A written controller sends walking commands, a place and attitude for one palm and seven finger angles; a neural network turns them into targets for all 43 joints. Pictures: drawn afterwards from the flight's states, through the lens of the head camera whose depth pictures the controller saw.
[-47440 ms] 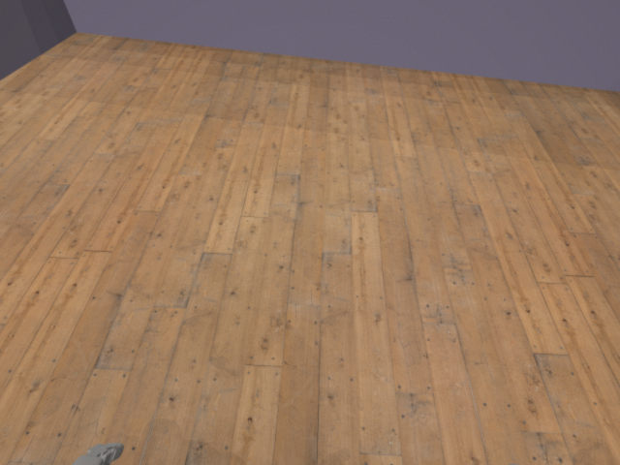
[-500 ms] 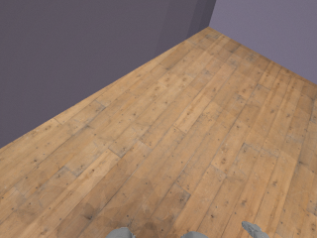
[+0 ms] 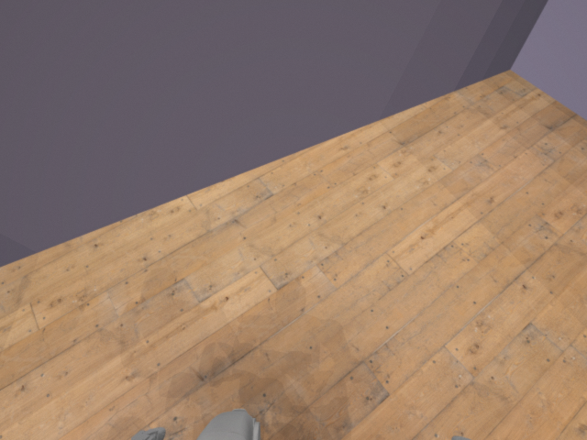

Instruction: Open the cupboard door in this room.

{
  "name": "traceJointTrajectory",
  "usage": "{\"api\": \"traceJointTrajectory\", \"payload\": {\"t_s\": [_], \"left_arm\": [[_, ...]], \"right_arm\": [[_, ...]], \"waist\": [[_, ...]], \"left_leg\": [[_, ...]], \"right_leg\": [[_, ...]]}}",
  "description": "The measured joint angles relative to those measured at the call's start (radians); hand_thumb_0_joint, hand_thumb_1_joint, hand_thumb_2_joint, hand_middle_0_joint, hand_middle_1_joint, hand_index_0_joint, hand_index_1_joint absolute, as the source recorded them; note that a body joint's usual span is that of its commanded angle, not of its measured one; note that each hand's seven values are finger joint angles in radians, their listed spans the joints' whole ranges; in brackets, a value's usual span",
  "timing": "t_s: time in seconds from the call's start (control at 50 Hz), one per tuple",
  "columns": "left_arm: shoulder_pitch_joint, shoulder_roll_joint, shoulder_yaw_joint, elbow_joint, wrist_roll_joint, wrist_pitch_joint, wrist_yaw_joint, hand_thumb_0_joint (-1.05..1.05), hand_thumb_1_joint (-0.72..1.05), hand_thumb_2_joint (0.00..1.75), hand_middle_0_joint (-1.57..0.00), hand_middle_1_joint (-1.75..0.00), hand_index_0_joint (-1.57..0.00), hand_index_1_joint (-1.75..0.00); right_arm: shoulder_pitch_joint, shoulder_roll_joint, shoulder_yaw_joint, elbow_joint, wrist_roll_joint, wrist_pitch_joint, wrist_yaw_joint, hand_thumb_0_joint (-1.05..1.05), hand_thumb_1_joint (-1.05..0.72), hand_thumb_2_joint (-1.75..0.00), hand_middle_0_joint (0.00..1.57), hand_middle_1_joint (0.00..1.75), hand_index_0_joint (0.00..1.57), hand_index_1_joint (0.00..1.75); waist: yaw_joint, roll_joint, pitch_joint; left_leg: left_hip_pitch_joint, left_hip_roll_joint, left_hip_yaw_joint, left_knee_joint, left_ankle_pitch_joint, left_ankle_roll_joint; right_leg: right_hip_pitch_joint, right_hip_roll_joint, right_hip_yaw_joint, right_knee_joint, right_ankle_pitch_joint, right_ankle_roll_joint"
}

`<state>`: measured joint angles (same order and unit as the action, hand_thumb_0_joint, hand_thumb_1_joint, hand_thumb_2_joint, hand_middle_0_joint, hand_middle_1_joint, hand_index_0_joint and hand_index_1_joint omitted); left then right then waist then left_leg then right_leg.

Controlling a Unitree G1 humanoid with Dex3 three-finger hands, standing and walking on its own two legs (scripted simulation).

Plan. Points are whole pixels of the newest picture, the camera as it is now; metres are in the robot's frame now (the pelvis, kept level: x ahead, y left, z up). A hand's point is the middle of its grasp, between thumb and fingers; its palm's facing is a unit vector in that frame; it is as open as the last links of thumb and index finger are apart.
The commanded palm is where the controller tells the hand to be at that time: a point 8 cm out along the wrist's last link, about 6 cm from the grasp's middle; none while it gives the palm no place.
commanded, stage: turn to face it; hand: left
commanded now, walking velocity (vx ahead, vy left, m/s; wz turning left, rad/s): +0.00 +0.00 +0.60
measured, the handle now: out of the picture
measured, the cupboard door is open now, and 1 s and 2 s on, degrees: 47 47 47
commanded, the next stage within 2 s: none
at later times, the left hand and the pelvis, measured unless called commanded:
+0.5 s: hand out of the picture +0.07 +0.22 -0.16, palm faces +0.29 -0.91 -0.31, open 7.3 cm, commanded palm none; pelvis +0.02 -0.03 -0.01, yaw +17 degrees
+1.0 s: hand out of the picture -0.04 +0.20 -0.17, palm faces +0.60 -0.76 -0.26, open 7.4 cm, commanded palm none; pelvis +0.02 -0.02 +0.00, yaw +36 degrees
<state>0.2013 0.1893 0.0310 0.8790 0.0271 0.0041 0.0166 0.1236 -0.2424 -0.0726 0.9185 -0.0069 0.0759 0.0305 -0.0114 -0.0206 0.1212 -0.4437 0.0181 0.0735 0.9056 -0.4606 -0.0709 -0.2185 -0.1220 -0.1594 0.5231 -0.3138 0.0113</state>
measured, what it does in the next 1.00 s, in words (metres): steps on the spot, turning left: left foot, then right foot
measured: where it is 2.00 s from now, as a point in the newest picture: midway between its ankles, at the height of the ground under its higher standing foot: outside the picture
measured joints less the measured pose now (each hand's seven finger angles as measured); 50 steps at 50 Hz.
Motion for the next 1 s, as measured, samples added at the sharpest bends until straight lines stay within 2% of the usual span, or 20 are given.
{"api": "traceJointTrajectory", "payload": {"t_s": [0.08, 0.1, 0.12, 0.16, 0.2, 0.24, 0.34, 0.44, 0.48, 0.52, 0.58, 0.62, 0.66, 0.76, 0.78, 0.8, 0.84, 0.9, 0.94, 1.0], "left_arm": [[0.017, 0.008, 0.005, 0.011, -0.002, 0.002, -0.008, 0.00, 0.90, 0.89, -0.20, -0.30, -0.21, -0.30], [0.027, 0.012, 0.009, 0.011, -0.006, 0.005, -0.010, 0.00, 0.90, 0.89, -0.20, -0.30, -0.21, -0.30], [0.028, 0.020, 0.013, 0.015, -0.010, 0.013, -0.012, 0.00, 0.90, 0.89, -0.20, -0.30, -0.21, -0.30], [0.013, 0.040, 0.023, 0.024, -0.010, 0.040, -0.008, 0.00, 0.90, 0.89, -0.20, -0.30, -0.21, -0.30], [-0.007, 0.055, 0.032, 0.036, -0.009, 0.056, -0.004, 0.01, 0.91, 0.89, -0.20, -0.30, -0.21, -0.30], [-0.025, 0.065, 0.039, 0.037, -0.009, 0.060, -0.006, 0.01, 0.91, 0.89, -0.20, -0.30, -0.20, -0.30], [-0.056, 0.073, 0.044, 0.010, -0.011, 0.055, -0.012, 0.01, 0.91, 0.89, -0.20, -0.30, -0.20, -0.30], [-0.078, 0.067, 0.037, -0.018, -0.014, 0.039, -0.011, 0.01, 0.91, 0.89, -0.20, -0.30, -0.20, -0.30], [-0.070, 0.067, 0.033, -0.034, -0.010, 0.019, -0.008, 0.00, 0.91, 0.89, -0.20, -0.30, -0.20, -0.30], [-0.070, 0.046, 0.024, -0.034, -0.005, 0.010, -0.002, 0.00, 0.91, 0.89, -0.20, -0.30, -0.20, -0.30], [-0.049, 0.020, 0.012, -0.030, -0.005, 0.007, 0.005, 0.00, 0.91, 0.89, -0.20, -0.30, -0.20, -0.30], [-0.036, 0.012, 0.007, -0.023, -0.004, 0.008, 0.005, 0.00, 0.91, 0.89, -0.20, -0.30, -0.20, -0.30], [-0.025, 0.007, 0.002, -0.015, -0.002, 0.007, 0.002, 0.00, 0.91, 0.89, -0.20, -0.30, -0.20, -0.30], [0.006, 0.013, 0.004, 0.003, -0.002, 0.005, -0.007, 0.00, 0.90, 0.89, -0.20, -0.30, -0.21, -0.30], [0.016, 0.019, 0.007, 0.005, -0.005, 0.008, -0.009, 0.00, 0.90, 0.89, -0.20, -0.30, -0.21, -0.30], [0.025, 0.022, 0.012, 0.006, -0.009, 0.014, -0.012, 0.00, 0.90, 0.89, -0.20, -0.30, -0.21, -0.30], [0.014, 0.045, 0.022, 0.019, -0.011, 0.041, -0.009, 0.00, 0.90, 0.89, -0.20, -0.30, -0.21, -0.30], [-0.014, 0.069, 0.037, 0.039, -0.009, 0.066, -0.005, 0.01, 0.91, 0.89, -0.20, -0.30, -0.21, -0.30], [-0.027, 0.078, 0.044, 0.036, -0.009, 0.067, -0.009, 0.01, 0.91, 0.89, -0.20, -0.30, -0.20, -0.30], [-0.040, 0.082, 0.047, 0.020, -0.009, 0.060, -0.013, 0.01, 0.91, 0.89, -0.20, -0.30, -0.20, -0.30]], "right_arm": [[-0.021, 0.007, 0.011, -0.017, 0.001, -0.012, 0.003, 0.00, -0.91, -0.90, 0.20, 0.29, 0.20, 0.30], [-0.021, 0.004, 0.013, -0.027, -0.001, -0.019, 0.005, 0.00, -0.91, -0.90, 0.20, 0.29, 0.20, 0.30], [-0.022, 0.004, 0.012, -0.035, -0.005, -0.030, 0.004, 0.00, -0.91, -0.90, 0.20, 0.30, 0.20, 0.30], [-0.025, 0.011, 0.015, -0.043, -0.008, -0.044, -0.003, 0.00, -0.91, -0.90, 0.20, 0.30, 0.20, 0.30], [-0.014, 0.016, 0.018, -0.046, -0.009, -0.052, -0.016, 0.00, -0.91, -0.90, 0.20, 0.30, 0.20, 0.30], [-0.002, 0.019, 0.021, -0.043, -0.011, -0.054, -0.026, 0.00, -0.91, -0.90, 0.20, 0.30, 0.20, 0.30], [0.031, 0.019, 0.023, -0.022, -0.014, -0.047, -0.029, 0.00, -0.91, -0.90, 0.21, 0.30, 0.20, 0.30], [0.060, 0.013, 0.011, -0.007, -0.015, -0.028, -0.023, 0.00, -0.91, -0.90, 0.21, 0.30, 0.20, 0.30], [0.073, 0.009, 0.003, -0.006, -0.008, -0.019, -0.020, 0.00, -0.91, -0.90, 0.21, 0.30, 0.20, 0.30], [0.065, -0.008, -0.009, 0.004, -0.007, -0.008, -0.017, 0.00, -0.91, -0.90, 0.21, 0.30, 0.20, 0.30], [0.050, -0.021, -0.017, 0.014, -0.007, 0.003, -0.012, 0.00, -0.91, -0.90, 0.21, 0.30, 0.20, 0.30], [0.041, -0.017, -0.016, 0.013, -0.005, 0.006, -0.008, 0.00, -0.91, -0.90, 0.20, 0.30, 0.20, 0.30], [0.031, -0.011, -0.011, 0.009, -0.003, 0.004, -0.003, 0.00, -0.91, -0.90, 0.20, 0.29, 0.20, 0.30], [0.000, -0.001, 0.005, -0.008, 0.001, -0.011, 0.001, 0.00, -0.91, -0.90, 0.20, 0.29, 0.20, 0.30], [-0.003, -0.003, 0.007, -0.016, 0.000, -0.017, 0.003, 0.00, -0.91, -0.90, 0.20, 0.29, 0.20, 0.30], [-0.003, -0.009, 0.008, -0.027, -0.003, -0.028, 0.004, 0.00, -0.91, -0.90, 0.20, 0.29, 0.20, 0.30], [-0.016, 0.001, 0.009, -0.035, -0.007, -0.042, -0.004, 0.00, -0.91, -0.90, 0.20, 0.29, 0.20, 0.30], [-0.005, 0.013, 0.016, -0.042, -0.012, -0.051, -0.021, 0.00, -0.91, -0.90, 0.20, 0.30, 0.20, 0.30], [0.005, 0.016, 0.020, -0.038, -0.013, -0.049, -0.027, 0.00, -0.91, -0.90, 0.20, 0.30, 0.20, 0.30], [0.019, 0.017, 0.022, -0.027, -0.014, -0.044, -0.028, 0.00, -0.91, -0.90, 0.21, 0.30, 0.20, 0.30]], "waist": [[0.013, -0.026, 0.006], [0.014, -0.023, -0.001], [0.010, -0.026, -0.005], [0.016, -0.038, 0.000], [0.019, -0.036, -0.004], [0.021, -0.030, -0.007], [0.016, 0.002, -0.018], [-0.006, 0.039, -0.030], [-0.004, 0.036, -0.043], [-0.011, 0.058, -0.031], [-0.017, 0.056, -0.017], [-0.020, 0.036, -0.011], [-0.017, 0.013, -0.006], [0.004, -0.027, 0.004], [0.006, -0.030, -0.001], [0.006, -0.021, -0.011], [0.013, -0.040, -0.001], [0.017, -0.037, -0.001], [0.021, -0.028, -0.005], [0.022, -0.008, -0.014]], "left_leg": [[0.093, -0.006, 0.035, -0.236, 0.088, 0.017], [0.123, -0.002, 0.036, -0.307, 0.171, 0.033], [0.114, -0.008, 0.028, -0.309, 0.197, 0.075], [0.089, -0.018, 0.012, -0.260, 0.161, 0.112], [0.090, -0.021, -0.010, -0.270, 0.152, 0.114], [0.105, -0.025, -0.031, -0.310, 0.175, 0.102], [0.129, -0.029, -0.089, -0.384, 0.224, 0.094], [0.106, -0.033, -0.162, -0.362, 0.223, 0.063], [0.068, -0.049, -0.176, -0.297, 0.173, 0.050], [0.006, -0.051, -0.163, -0.104, 0.026, 0.043], [-0.061, -0.037, -0.103, 0.155, -0.007, 0.022], [-0.057, -0.021, -0.063, 0.166, -0.004, 0.008], [-0.028, -0.010, -0.032, 0.088, -0.002, 0.001], [0.087, -0.009, 0.018, -0.207, 0.067, 0.013], [0.119, -0.010, 0.023, -0.285, 0.137, 0.023], [0.129, -0.008, 0.007, -0.323, 0.195, 0.059], [0.099, -0.023, -0.008, -0.267, 0.169, 0.101], [0.099, -0.029, -0.046, -0.280, 0.162, 0.104], [0.111, -0.032, -0.073, -0.320, 0.189, 0.095], [0.124, -0.035, -0.112, -0.366, 0.220, 0.091]], "right_leg": [[-0.006, -0.028, -0.051, 0.059, -0.043, 0.018], [-0.022, -0.032, -0.062, 0.101, -0.065, 0.025], [-0.055, -0.037, -0.054, 0.184, -0.108, 0.043], [-0.138, -0.017, 0.022, 0.391, -0.216, 0.061], [-0.206, 0.011, 0.076, 0.540, -0.210, 0.072], [-0.248, 0.025, 0.110, 0.598, -0.159, 0.078], [-0.247, 0.045, 0.148, 0.475, -0.115, 0.078], [-0.135, 0.084, 0.145, 0.187, -0.067, 0.062], [-0.078, 0.080, 0.143, 0.045, -0.012, 0.029], [-0.075, 0.075, 0.112, 0.068, -0.011, 0.002], [-0.038, 0.053, 0.077, 0.041, -0.008, -0.003], [-0.014, 0.034, 0.057, 0.013, 0.001, -0.001], [0.002, 0.015, 0.036, -0.004, 0.006, 0.002], [0.001, -0.027, -0.022, 0.045, -0.032, 0.024], [-0.011, -0.035, -0.034, 0.082, -0.053, 0.031], [-0.044, -0.037, -0.039, 0.148, -0.076, 0.043], [-0.129, -0.029, 0.031, 0.349, -0.202, 0.061], [-0.229, 0.012, 0.103, 0.549, -0.191, 0.072], [-0.259, 0.026, 0.126, 0.572, -0.144, 0.074], [-0.258, 0.043, 0.145, 0.499, -0.117, 0.073]]}}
